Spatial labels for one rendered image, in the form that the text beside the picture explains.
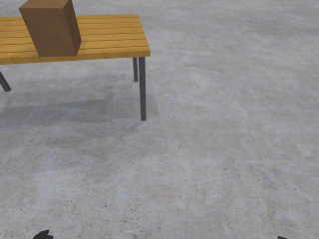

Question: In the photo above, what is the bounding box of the carton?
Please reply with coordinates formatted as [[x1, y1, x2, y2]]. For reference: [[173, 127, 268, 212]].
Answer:
[[19, 0, 82, 58]]

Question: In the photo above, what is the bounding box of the table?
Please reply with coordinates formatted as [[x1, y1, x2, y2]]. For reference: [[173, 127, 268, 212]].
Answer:
[[0, 14, 151, 121]]

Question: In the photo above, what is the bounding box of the left robot hand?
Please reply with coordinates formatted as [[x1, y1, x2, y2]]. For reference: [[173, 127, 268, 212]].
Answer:
[[33, 229, 54, 239]]

